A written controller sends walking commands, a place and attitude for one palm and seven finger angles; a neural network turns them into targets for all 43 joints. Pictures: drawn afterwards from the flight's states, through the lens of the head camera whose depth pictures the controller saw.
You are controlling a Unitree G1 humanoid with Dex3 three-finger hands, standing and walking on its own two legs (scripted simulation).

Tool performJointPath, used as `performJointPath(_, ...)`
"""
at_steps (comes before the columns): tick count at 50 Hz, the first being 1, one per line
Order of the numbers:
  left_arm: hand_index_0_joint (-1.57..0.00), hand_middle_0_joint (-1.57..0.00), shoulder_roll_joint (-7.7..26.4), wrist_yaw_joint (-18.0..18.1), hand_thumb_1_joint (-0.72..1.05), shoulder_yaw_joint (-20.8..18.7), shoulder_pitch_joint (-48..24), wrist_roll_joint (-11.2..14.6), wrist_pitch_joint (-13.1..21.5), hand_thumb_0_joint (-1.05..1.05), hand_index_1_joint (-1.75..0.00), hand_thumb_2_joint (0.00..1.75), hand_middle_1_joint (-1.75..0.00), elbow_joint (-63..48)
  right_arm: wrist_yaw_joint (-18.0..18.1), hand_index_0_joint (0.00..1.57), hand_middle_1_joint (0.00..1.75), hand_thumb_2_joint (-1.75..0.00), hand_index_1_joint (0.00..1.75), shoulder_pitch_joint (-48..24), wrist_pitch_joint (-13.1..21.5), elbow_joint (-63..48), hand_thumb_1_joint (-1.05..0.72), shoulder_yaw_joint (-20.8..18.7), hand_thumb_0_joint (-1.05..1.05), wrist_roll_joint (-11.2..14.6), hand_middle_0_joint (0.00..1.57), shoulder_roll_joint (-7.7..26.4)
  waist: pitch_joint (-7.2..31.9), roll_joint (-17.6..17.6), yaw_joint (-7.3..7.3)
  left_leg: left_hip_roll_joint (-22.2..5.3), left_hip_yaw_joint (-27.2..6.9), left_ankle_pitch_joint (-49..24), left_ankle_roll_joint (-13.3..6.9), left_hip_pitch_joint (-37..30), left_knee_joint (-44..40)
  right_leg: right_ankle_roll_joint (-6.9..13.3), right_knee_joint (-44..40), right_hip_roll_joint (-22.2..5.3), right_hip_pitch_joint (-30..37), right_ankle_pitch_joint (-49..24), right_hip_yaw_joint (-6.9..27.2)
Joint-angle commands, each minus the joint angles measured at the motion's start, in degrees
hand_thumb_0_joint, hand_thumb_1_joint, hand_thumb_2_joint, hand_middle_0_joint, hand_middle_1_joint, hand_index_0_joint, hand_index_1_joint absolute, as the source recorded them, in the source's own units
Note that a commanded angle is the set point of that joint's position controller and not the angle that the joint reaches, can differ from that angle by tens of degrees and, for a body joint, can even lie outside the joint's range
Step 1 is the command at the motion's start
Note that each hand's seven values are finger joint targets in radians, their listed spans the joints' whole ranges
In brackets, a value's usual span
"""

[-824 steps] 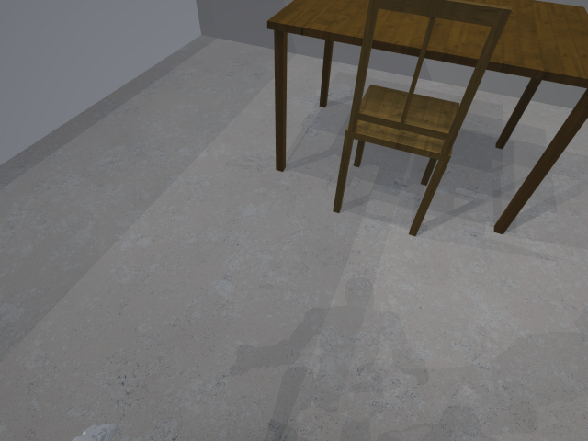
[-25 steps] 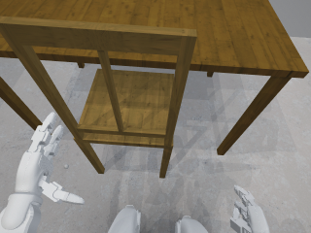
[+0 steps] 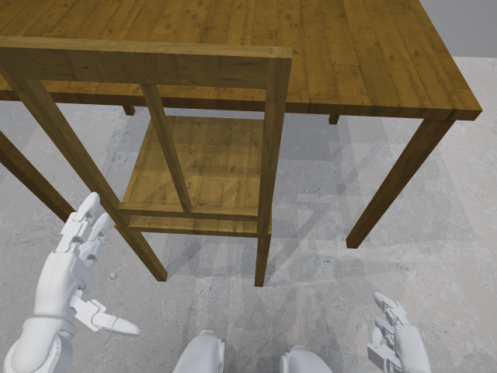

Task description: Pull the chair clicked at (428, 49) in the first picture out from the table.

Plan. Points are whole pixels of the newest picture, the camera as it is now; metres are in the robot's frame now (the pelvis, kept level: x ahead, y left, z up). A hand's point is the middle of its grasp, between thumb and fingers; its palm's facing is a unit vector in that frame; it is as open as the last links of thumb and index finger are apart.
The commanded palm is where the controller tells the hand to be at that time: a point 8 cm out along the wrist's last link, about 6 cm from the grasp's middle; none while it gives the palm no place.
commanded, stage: aim the fingers beside a spindle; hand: left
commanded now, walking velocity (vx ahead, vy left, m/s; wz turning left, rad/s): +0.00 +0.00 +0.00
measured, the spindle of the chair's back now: (172, 160) +0.46 +0.17 +0.04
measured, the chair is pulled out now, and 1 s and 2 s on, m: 0.00 0.00 0.00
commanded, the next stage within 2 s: none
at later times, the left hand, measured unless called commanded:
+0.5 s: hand (137, 263) +0.27 +0.18 +0.04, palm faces +0.00 -1.00 -0.06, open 16.9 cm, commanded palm +0.24 +0.24 +0.04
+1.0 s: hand (167, 252) +0.30 +0.15 +0.01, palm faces -0.02 -1.00 -0.06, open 16.9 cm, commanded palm +0.28 +0.21 +0.02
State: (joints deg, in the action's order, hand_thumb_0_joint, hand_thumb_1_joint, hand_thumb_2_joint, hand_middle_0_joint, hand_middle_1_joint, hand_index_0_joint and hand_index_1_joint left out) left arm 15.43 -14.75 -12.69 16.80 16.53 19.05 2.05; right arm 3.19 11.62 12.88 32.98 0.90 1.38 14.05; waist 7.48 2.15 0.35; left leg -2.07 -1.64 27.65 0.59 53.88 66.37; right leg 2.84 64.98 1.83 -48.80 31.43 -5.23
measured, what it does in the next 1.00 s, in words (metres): stands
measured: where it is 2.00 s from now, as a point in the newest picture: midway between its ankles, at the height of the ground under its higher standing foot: outside the picture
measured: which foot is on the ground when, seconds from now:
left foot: down 0.00-1.00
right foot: down 0.00-1.00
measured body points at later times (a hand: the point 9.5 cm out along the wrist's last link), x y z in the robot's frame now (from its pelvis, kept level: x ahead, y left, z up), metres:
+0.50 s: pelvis -0.01 +0.00 -0.01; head +0.08 +0.00 +0.43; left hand +0.26 +0.24 +0.04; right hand +0.17 -0.24 -0.10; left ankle +0.04 +0.12 -0.65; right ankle +0.01 -0.09 -0.65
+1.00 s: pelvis +0.00 +0.00 -0.02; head +0.09 +0.00 +0.41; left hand +0.29 +0.21 +0.02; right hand +0.17 -0.23 -0.12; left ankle +0.04 +0.12 -0.65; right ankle +0.01 -0.09 -0.65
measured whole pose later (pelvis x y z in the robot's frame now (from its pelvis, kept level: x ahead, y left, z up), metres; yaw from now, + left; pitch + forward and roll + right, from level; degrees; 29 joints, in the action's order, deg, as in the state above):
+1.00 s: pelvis +0.00 +0.00 -0.02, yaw +0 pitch +20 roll -1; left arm 10.7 -5.8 -4.3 3.8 9.1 20.8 9.3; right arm 1.6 10.4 11.7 33.6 0.7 -0.3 13.7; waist 8.6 1.8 0.9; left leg -1.7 -0.8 29.5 0.2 62.8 72.5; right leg 2.6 72.2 1.3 -58.3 33.7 -4.4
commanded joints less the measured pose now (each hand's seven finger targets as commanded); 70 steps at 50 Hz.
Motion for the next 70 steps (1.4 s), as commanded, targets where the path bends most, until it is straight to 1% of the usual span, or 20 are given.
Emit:
performJointPath(1,-0.06,-0.06,9.0,1.0,-0.50,-5.8,-6.4,1.0,5.8,0.00,-0.08,0.30,-0.08,-11.6,0.8,0.20,0.30,-0.90,0.30,-1.8,3.6,-7.4,-0.90,-3.2,0.00,-0.2,0.20,7.6,12.4,-0.4,0.50,2.2,-0.8,-9.3,-1.6,-9.1,-6.9,-2.3,-12.0,0.0,5.8,-10.0,6.6)
performJointPath(7,-0.06,-0.06,7.3,-0.8,-0.50,-2.4,-8.0,0.3,4.8,0.00,-0.08,0.30,-0.08,-9.0,0.7,0.20,0.30,-0.90,0.30,-1.3,4.2,-7.4,-0.90,-3.2,0.00,0.2,0.20,8.0,13.3,0.5,0.87,2.2,-0.7,-8.6,-1.8,-8.4,-6.2,-2.4,-12.1,-0.6,5.3,-9.3,7.7)
performJointPath(11,-0.06,-0.06,8.8,0.2,-0.50,-4.4,-7.3,0.2,4.5,0.00,-0.08,0.30,-0.08,-10.1,0.8,0.20,0.30,-0.90,0.30,-1.3,4.1,-7.5,-0.90,-3.5,0.00,0.0,0.20,7.9,15.7,-0.5,-0.29,2.2,-0.8,-11.1,-1.8,-9.2,-6.3,-2.3,-11.0,-0.4,6.9,-12.6,7.1)
performJointPath(13,-0.06,-0.06,8.5,1.2,-0.50,-4.7,-8.3,0.1,4.9,0.00,-0.08,0.30,-0.08,-10.3,0.6,0.20,0.30,-0.90,0.30,-1.6,3.9,-7.4,-0.90,-3.6,0.00,-0.1,0.20,7.6,15.2,-1.0,0.13,2.2,-0.7,-11.1,-1.7,-8.9,-6.0,-2.5,-10.5,-0.4,6.1,-13.0,6.7)
performJointPath(18,-0.06,-0.06,6.6,3.6,-0.50,-2.2,-11.7,-1.6,6.6,0.00,-0.08,0.30,-0.08,-8.6,0.2,0.20,0.30,-0.90,0.30,-1.8,4.0,-6.7,-0.90,-3.4,0.00,-0.6,0.20,7.7,13.1,-0.2,0.91,2.1,-0.9,-8.1,-1.6,-7.3,-5.8,-2.1,-9.6,-0.2,2.2,-8.8,5.9)
performJointPath(22,-0.06,-0.06,4.1,3.6,-0.50,1.5,-10.6,-2.6,6.1,0.00,-0.08,0.30,-0.08,-8.4,-0.1,0.20,0.30,-0.90,0.30,-1.4,4.1,-7.4,-0.90,-3.5,0.00,-0.7,0.20,7.9,15.4,0.5,0.81,2.2,-0.9,-8.9,-1.8,-8.8,-6.0,-2.0,-8.7,-0.1,2.2,-10.2,5.1)
performJointPath(26,-0.06,-0.06,6.1,4.2,-0.50,-0.3,-10.9,-2.9,5.3,0.00,-0.08,0.30,-0.08,-8.4,0.0,0.20,0.30,-0.90,0.30,-1.1,3.5,-7.3,-0.90,-3.6,0.00,-0.8,0.20,8.1,17.2,-1.3,0.42,2.1,-1.0,-9.7,-1.9,-8.3,-5.6,-2.0,-8.0,0.1,2.5,-11.3,4.9)
performJointPath(31,-0.06,-0.06,5.2,6.1,-0.50,-0.2,-14.3,-3.3,6.0,0.00,-0.08,0.30,-0.08,-8.7,-0.2,0.20,0.30,-0.90,0.30,-1.5,3.1,-7.0,-0.90,-3.4,0.00,-1.2,0.20,7.7,16.8,0.0,0.41,2.2,-1.0,-9.5,-1.8,-7.6,-5.0,-1.9,-6.9,0.2,1.0,-11.3,4.4)
performJointPath(36,-0.06,-0.06,2.0,6.7,-0.50,4.2,-15.4,-4.7,6.8,0.00,-0.08,0.30,-0.08,-9.4,-0.7,0.20,0.30,-0.90,0.30,-1.2,3.0,-7.1,-0.90,-3.5,0.00,-1.3,0.20,7.6,18.5,1.7,1.03,2.0,-1.6,-11.1,-1.7,-10.2,-4.7,-1.5,-5.5,0.4,-1.0,-12.5,3.5)
performJointPath(40,-0.06,-0.06,-0.2,6.8,-0.50,7.4,-15.6,-5.7,5.9,0.00,-0.08,0.30,-0.08,-8.4,-1.0,0.20,0.30,-0.90,0.30,-0.9,2.7,-7.2,-0.90,-3.7,0.00,-1.3,0.20,7.6,18.5,0.5,1.54,1.9,-2.0,-11.3,-1.6,-10.3,-4.4,-1.6,-5.0,0.2,-2.2,-12.8,3.0)
performJointPath(44,-0.06,-0.06,1.2,8.1,-0.50,5.5,-19.6,-6.5,5.1,0.00,-0.08,0.30,-0.08,-4.7,-0.8,0.20,0.30,-0.90,0.30,-1.0,1.9,-6.8,-0.90,-3.5,0.00,-1.3,0.20,7.6,16.6,-2.3,1.62,2.2,-1.5,-8.5,-1.7,-6.3,-3.5,-1.7,-5.0,0.1,-2.9,-10.7,3.7)
performJointPath(46,-0.06,-0.06,3.0,9.4,-0.50,3.6,-22.0,-7.0,5.8,0.00,-0.08,0.30,-0.08,-5.6,-0.7,0.20,0.30,-0.90,0.30,-1.3,1.7,-6.8,-0.90,-3.5,0.00,-1.5,0.20,7.6,18.2,-1.2,0.90,2.2,-1.5,-8.9,-1.7,-6.8,-3.1,-1.5,-4.3,0.2,-3.1,-10.6,3.7)
performJointPath(50,-0.06,-0.06,2.3,10.5,-0.50,3.3,-20.4,-6.8,7.2,0.00,-0.08,0.30,-0.08,-7.6,-1.3,0.20,0.30,-0.90,0.30,-1.6,1.4,-7.2,-0.90,-3.6,0.00,-1.9,0.20,6.9,22.7,0.9,-0.30,2.5,-0.7,-12.4,-1.6,-8.7,-2.4,-1.4,-3.7,0.0,-0.4,-14.7,4.3)
performJointPath(52,-0.06,-0.06,2.5,10.4,-0.50,3.0,-19.6,-6.8,7.3,0.00,-0.08,0.30,-0.08,-6.8,-1.4,0.20,0.30,-0.90,0.30,-1.1,1.0,-6.9,-0.90,-3.7,0.00,-1.9,0.20,6.9,23.9,0.1,-0.21,2.5,-0.6,-13.8,-1.7,-8.1,-1.9,-1.6,-3.3,0.1,0.9,-16.8,4.6)
performJointPath(58,-0.06,-0.06,-0.9,8.0,-0.50,7.6,-21.3,-6.7,6.0,0.00,-0.08,0.30,-0.08,-1.0,-1.4,0.20,0.30,-0.90,0.30,-0.4,0.5,-5.9,-0.90,-3.8,0.00,-1.3,0.20,7.2,19.0,-3.0,2.20,2.4,-0.5,-11.1,-1.8,-4.5,-0.8,-2.0,-4.1,-0.1,-1.5,-15.8,5.1)
performJointPath(61,-0.06,-0.06,-0.4,8.1,-0.50,7.3,-23.5,-6.6,6.2,0.00,-0.08,0.30,-0.08,-0.7,-1.2,0.20,0.30,-0.90,0.30,-0.5,0.6,-5.9,-0.90,-3.7,0.00,-1.2,0.20,7.4,18.4,-3.0,1.99,2.5,-0.4,-9.8,-1.9,-3.4,-0.3,-1.8,-4.3,-0.2,-2.3,-13.8,5.6)
performJointPath(65,-0.06,-0.06,2.0,9.9,-0.50,4.1,-26.6,-7.0,8.7,0.00,-0.08,0.30,-0.08,-2.2,-1.1,0.20,0.30,-0.90,0.30,-0.9,0.7,-5.7,-0.90,-3.9,0.00,-1.7,0.20,6.8,21.7,-2.9,0.96,2.7,0.2,-10.9,-1.9,-2.5,1.0,-2.1,-3.5,-0.6,-0.3,-15.1,7.1)
performJointPath(66,-0.06,-0.06,4.5,10.7,-0.50,1.6,-27.1,-7.3,9.4,0.00,-0.08,0.30,-0.08,-2.9,-1.1,0.20,0.30,-0.90,0.30,-0.7,0.7,-5.5,-0.90,-3.8,0.00,-1.9,0.20,6.9,22.8,-2.0,0.26,2.7,0.1,-11.5,-1.9,-2.3,1.1,-1.9,-2.8,-0.4,0.2,-15.5,7.1)
performJointPath(67,-0.06,-0.06,2.6,10.9,-0.50,3.0,-25.9,-7.5,9.7,0.00,-0.08,0.30,-0.08,-1.7,-1.4,0.20,0.30,-0.90,0.30,-1.1,0.5,-5.7,-0.90,-3.8,0.00,-1.9,0.20,6.5,22.5,-1.5,0.11,2.8,0.4,-11.6,-1.8,-2.6,1.0,-1.9,-2.9,-0.5,0.0,-15.6,7.3)
performJointPath(70,-0.06,-0.06,2.9,11.2,-0.50,2.4,-27.7,-7.4,10.3,0.00,-0.08,0.30,-0.08,0.0,-1.6,0.20,0.30,-0.90,0.30,-1.0,0.2,-5.0,-0.90,-3.8,0.00,-2.0,0.20,6.5,22.8,-2.3,0.98,2.8,0.8,-10.5,-1.8,-0.8,2.1,-2.3,-3.2,-0.8,0.5,-15.3,8.5)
